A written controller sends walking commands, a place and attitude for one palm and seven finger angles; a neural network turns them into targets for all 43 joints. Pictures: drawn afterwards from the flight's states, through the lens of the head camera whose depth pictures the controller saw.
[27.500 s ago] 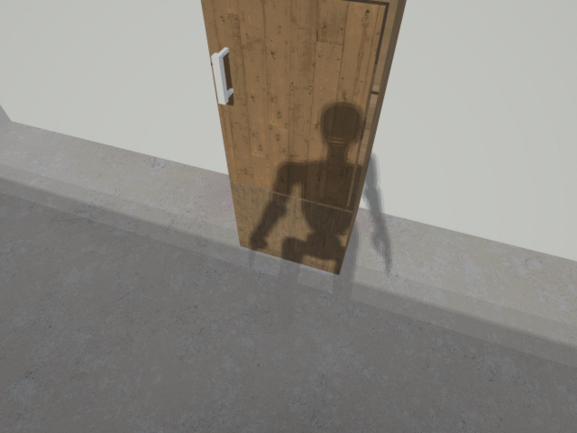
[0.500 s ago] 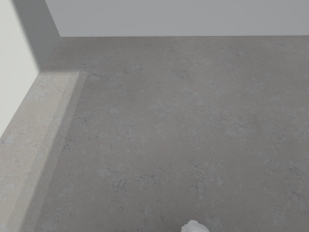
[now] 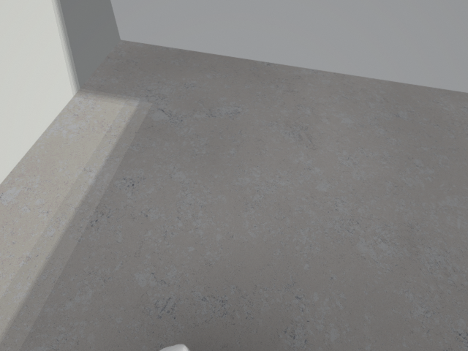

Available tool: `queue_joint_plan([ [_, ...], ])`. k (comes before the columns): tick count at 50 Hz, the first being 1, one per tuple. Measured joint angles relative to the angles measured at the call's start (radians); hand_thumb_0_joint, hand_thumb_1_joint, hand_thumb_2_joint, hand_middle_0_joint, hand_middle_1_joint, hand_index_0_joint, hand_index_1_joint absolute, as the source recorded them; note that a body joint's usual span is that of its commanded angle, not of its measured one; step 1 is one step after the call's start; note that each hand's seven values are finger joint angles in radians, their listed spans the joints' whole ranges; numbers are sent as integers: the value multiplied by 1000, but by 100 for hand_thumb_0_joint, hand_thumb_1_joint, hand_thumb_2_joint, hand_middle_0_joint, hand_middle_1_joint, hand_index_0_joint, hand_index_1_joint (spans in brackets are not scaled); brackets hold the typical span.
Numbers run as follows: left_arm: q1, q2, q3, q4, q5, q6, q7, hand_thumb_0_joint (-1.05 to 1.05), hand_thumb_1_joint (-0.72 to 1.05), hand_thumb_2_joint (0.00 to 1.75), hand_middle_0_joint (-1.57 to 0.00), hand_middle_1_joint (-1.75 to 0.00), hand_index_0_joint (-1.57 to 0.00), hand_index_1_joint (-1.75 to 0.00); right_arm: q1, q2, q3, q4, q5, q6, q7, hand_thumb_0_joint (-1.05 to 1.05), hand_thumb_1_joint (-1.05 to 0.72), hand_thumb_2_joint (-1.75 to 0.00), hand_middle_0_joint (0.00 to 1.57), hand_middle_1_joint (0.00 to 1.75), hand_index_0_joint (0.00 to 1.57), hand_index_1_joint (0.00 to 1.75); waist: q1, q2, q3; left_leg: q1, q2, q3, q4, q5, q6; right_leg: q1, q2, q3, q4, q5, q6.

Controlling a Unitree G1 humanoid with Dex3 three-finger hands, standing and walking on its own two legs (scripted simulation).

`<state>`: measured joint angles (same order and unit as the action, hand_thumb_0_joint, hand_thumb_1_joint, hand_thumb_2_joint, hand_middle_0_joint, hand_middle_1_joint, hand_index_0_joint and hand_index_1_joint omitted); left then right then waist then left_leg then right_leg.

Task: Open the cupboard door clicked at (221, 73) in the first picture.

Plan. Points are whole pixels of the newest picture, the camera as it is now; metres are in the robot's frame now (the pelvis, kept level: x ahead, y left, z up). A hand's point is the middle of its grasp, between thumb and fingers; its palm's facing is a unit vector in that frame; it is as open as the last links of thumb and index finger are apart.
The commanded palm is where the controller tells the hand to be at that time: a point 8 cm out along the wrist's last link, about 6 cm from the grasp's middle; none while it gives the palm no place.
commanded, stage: turn to face it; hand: left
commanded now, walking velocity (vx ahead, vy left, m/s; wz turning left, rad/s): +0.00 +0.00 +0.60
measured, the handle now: out of the picture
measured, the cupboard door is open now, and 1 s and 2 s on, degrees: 42 42 42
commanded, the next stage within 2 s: none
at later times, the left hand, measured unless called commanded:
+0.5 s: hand out of the picture +0.05 +0.13 -0.14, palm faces +0.30 -0.91 -0.27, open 7.4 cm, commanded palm none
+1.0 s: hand out of the picture +0.06 +0.14 -0.14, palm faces +0.56 -0.76 -0.31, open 7.4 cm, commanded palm none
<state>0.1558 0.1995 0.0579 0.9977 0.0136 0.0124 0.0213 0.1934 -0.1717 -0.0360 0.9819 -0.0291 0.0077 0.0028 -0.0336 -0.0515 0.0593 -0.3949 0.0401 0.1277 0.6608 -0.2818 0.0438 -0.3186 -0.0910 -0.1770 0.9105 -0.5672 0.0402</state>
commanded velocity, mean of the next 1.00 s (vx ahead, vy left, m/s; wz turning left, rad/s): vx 0.00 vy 0.00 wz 0.60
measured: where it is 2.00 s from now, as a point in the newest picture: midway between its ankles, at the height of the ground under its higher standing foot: outside the picture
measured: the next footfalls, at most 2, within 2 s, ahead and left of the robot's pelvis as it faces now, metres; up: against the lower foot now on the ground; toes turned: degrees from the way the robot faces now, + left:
right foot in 0.28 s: +0.09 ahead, -0.18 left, +0.00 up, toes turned +7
left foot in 0.62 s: +0.05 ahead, +0.06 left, +0.00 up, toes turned +30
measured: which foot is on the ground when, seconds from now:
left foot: down 0.00-0.28, up 0.30-0.60, down 0.62-0.94, up 0.96-1.00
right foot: up 0.00-0.26, down 0.28-0.62, up 0.64-0.92, down 0.94-1.00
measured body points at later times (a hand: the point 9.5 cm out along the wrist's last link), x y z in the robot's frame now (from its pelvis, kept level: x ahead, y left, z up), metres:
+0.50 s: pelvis +0.05 -0.08 +0.02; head +0.11 -0.07 +0.46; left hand +0.04 +0.18 -0.12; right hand +0.23 -0.30 -0.13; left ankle +0.00 +0.06 -0.66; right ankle +0.06 -0.19 -0.72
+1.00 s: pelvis +0.09 -0.10 +0.00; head +0.14 -0.09 +0.45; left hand +0.03 +0.18 -0.11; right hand +0.31 -0.27 -0.15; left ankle +0.00 +0.02 -0.69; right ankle +0.17 -0.20 -0.72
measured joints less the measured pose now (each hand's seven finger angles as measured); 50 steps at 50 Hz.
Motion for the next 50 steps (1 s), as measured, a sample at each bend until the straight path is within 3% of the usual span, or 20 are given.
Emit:
queue_joint_plan([
  [2,-11,10,5,-1,4,18,0,0,92,90,-20,-30,-20,-30,-6,-3,-2,-18,-1,-4,-10,0,-92,-90,20,30,20,30,1,4,1,5,-8,-20,-14,-9,-3,-73,17,63,145,4,16],
  [4,-28,15,10,-12,5,26,-2,1,92,90,-20,-30,-20,-30,-9,-11,-2,-27,-1,-5,-16,0,-91,-90,20,30,20,30,7,16,7,18,-13,-45,-50,12,-16,-121,24,105,197,47,29],
  [7,-46,19,12,-42,4,26,-5,1,92,90,-19,-30,-20,-30,-13,-26,-5,-32,-1,2,-17,0,-91,-90,21,30,20,30,18,39,17,38,-15,-83,-100,39,-24,-143,27,144,134,86,38],
  [11,-53,24,9,-74,3,22,-8,1,91,90,-19,-30,-20,-30,-17,-47,-17,-39,-2,21,-8,0,-91,-90,21,30,20,30,17,72,21,43,-11,-140,-114,47,-53,-99,37,158,-67,116,39],
  [14,-31,36,5,-101,7,3,-9,1,91,90,-19,-30,-20,-30,-11,-60,-30,-48,7,41,-2,0,-91,-90,21,30,20,30,19,73,7,14,-23,-174,-55,13,-74,-5,33,150,-316,227,20],
  [17,-18,18,-3,-100,16,-6,0,1,91,90,-19,-30,-20,-30,-35,-90,-51,-45,12,63,5,0,-91,-90,21,30,20,30,20,92,26,-77,-39,-177,237,-190,-77,2,21,110,-281,226,-25],
  [20,13,5,-12,-96,16,-3,5,1,91,90,-20,-30,-20,-30,-54,-105,-56,-45,11,72,13,0,-91,-90,20,30,20,30,16,79,33,-131,-34,-124,450,-195,-93,46,-4,71,-323,233,-35],
  [22,31,4,-14,-90,17,-2,5,1,91,90,-20,-30,-20,-30,-65,-101,-53,-50,13,73,18,0,-91,-90,20,30,20,30,14,54,38,-121,-24,-92,441,-185,-103,72,-22,48,-356,242,-36],
  [26,55,5,-19,-85,20,-7,1,1,91,90,-20,-30,-20,-30,-90,-90,-40,-63,17,68,26,0,-91,-90,20,30,20,30,26,15,53,-46,-13,-48,232,-173,-106,98,-48,-6,-372,234,-34],
  [29,69,11,-17,-80,18,-11,-5,1,91,90,-20,-30,-20,-30,-110,-85,-30,-75,18,59,28,0,-91,-90,20,30,20,30,38,0,65,26,-20,-24,53,-124,-94,97,-65,-50,-330,199,-25],
  [31,86,18,-14,-76,11,-7,-9,1,91,90,-20,-30,-20,-30,-113,-87,-23,-90,15,45,31,0,-91,-90,20,30,20,30,39,3,57,84,-21,-17,-81,21,-69,70,-76,-75,-244,156,-12],
  [34,64,45,-4,-63,6,29,-6,1,91,90,-20,-30,-20,-30,-117,-68,-18,-100,11,25,22,0,-91,-90,20,30,20,30,44,-18,65,59,-37,-43,-25,-19,-23,-46,-51,35,46,10,25],
  [38,26,55,7,-66,7,46,-6,1,91,90,-20,-30,-20,-30,-90,-54,-11,-98,7,23,4,0,-91,-90,21,30,20,30,45,5,54,76,-33,-94,-68,-17,-34,-143,-6,114,191,58,42],
  [42,-10,52,8,-95,5,39,-11,1,91,90,-20,-30,-20,-30,-65,-51,-10,-84,3,29,1,0,-91,-90,21,30,20,30,39,38,51,93,-31,-143,-111,14,-47,-146,11,151,78,98,44],
  [46,-28,46,4,-126,3,21,-14,1,91,90,-19,-30,-20,-30,-42,-55,-17,-72,3,47,5,0,-90,-90,21,30,21,30,26,72,39,75,-29,-197,-82,4,-76,-57,39,149,-177,181,37],
  [47,-21,50,2,-138,5,11,-14,1,91,90,-19,-30,-20,-30,-33,-54,-20,-72,7,52,7,0,-90,-90,21,30,21,30,26,67,28,58,-38,-205,-55,-9,-83,-18,35,148,-276,216,30],
  [50,-22,28,-9,-140,14,-6,-5,1,91,90,-20,-30,-20,-30,-41,-75,-38,-60,13,69,11,0,-91,-90,21,30,20,30,20,87,42,-38,-55,-201,223,-195,-76,-12,25,114,-262,238,-27],
])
